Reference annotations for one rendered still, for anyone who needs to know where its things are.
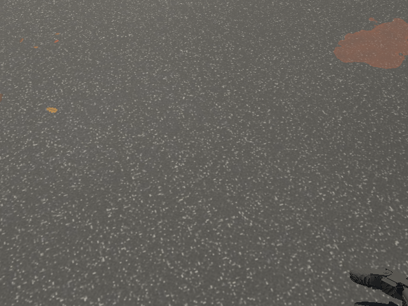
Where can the robot right hand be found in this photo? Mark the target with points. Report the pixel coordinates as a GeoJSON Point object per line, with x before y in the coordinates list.
{"type": "Point", "coordinates": [389, 281]}

